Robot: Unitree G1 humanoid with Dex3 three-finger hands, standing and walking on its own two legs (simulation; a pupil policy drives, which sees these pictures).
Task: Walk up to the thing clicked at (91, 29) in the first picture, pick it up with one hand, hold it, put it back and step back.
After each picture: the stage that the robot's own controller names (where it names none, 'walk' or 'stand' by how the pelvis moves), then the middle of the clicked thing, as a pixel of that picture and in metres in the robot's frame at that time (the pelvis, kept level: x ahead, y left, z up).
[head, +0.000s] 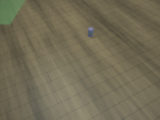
stand; (90, 32) +1.65 -0.09 -0.72
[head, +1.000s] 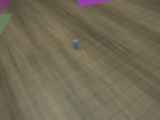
walk; (75, 44) +1.52 +0.23 -0.69
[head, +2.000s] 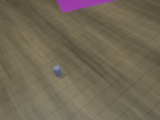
walk; (57, 71) +0.98 +0.35 -0.71
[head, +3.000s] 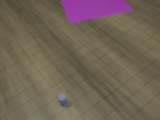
walk; (62, 100) +0.66 +0.24 -0.70
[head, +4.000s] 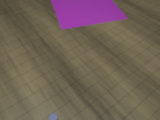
stand; out of the picture +0.48 +0.22 -0.70
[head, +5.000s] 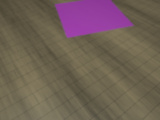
stand; out of the picture +0.44 +0.20 -0.72
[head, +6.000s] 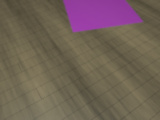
stand; out of the picture +0.41 +0.18 -0.70
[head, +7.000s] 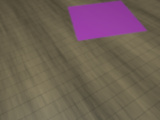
stand; out of the picture +0.42 +0.18 -0.72
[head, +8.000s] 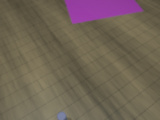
stand; (62, 118) +0.45 +0.19 -0.71
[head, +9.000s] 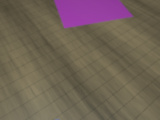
walk; out of the picture +0.41 +0.18 -0.70
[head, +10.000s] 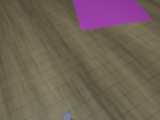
stand; (67, 119) +0.49 +0.19 -0.71
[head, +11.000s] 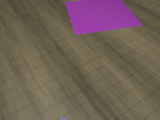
stand; out of the picture +0.50 +0.17 -0.72
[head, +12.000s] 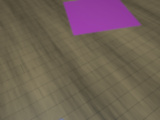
stand; out of the picture +0.48 +0.18 -0.73
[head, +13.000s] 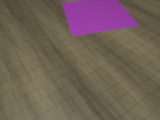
stand; out of the picture +0.47 +0.18 -0.73
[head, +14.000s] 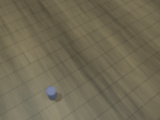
go down; (52, 93) +0.51 +0.18 -0.60
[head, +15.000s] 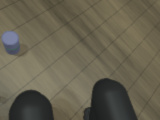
go down; (11, 43) +0.56 +0.22 -0.30
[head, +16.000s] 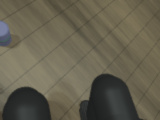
close in; (1, 34) +0.56 +0.24 -0.29
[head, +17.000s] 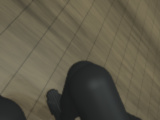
close in; out of the picture +0.54 +0.28 -0.24
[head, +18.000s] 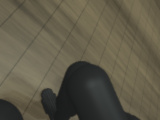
close; out of the picture +0.53 +0.27 -0.25
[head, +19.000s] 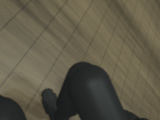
close; out of the picture +0.47 +0.23 -0.28
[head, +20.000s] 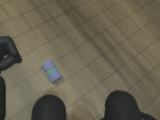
lift; (51, 71) +0.49 +0.14 -0.39
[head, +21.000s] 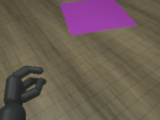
close; out of the picture +0.42 +0.11 -0.70
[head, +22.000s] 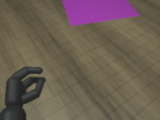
hold; out of the picture +0.42 +0.12 -0.70
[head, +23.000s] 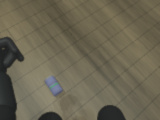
crouch; (53, 85) +0.46 +0.13 -0.52
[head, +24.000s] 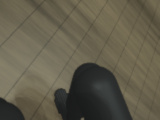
lower; out of the picture +0.49 +0.19 -0.28
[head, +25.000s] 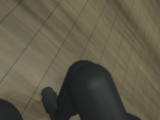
lower; out of the picture +0.49 +0.21 -0.27
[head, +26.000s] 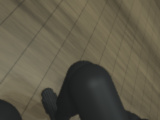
lower; out of the picture +0.49 +0.21 -0.27
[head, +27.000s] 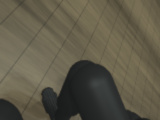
lower; out of the picture +0.49 +0.21 -0.28
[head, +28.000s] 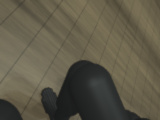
loosen; out of the picture +0.50 +0.20 -0.28
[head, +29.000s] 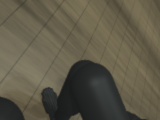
open; out of the picture +0.50 +0.20 -0.28
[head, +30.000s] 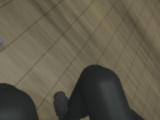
stand; out of the picture +0.51 +0.18 -0.29
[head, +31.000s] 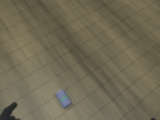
stand; (63, 98) +0.46 +0.10 -0.59
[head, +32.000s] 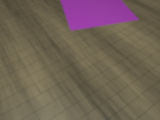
stand; out of the picture +0.43 +0.09 -0.69
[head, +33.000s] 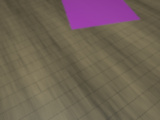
stand; out of the picture +0.44 +0.09 -0.69
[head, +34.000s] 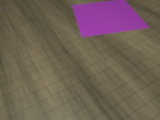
stand; out of the picture +0.45 +0.07 -0.74
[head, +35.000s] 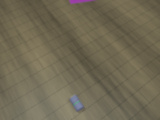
walk; (76, 102) +0.49 +0.03 -0.73
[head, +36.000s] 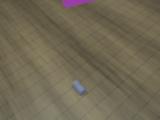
walk; (78, 87) +0.70 +0.10 -0.72
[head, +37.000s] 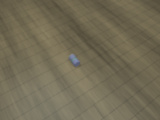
walk; (74, 60) +1.01 +0.08 -0.72
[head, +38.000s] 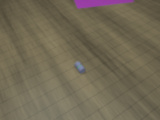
stand; (79, 67) +1.06 +0.06 -0.73
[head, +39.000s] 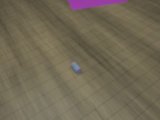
stand; (76, 67) +1.08 +0.08 -0.75
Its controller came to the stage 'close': yes
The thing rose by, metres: 0.01
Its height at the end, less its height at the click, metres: -0.02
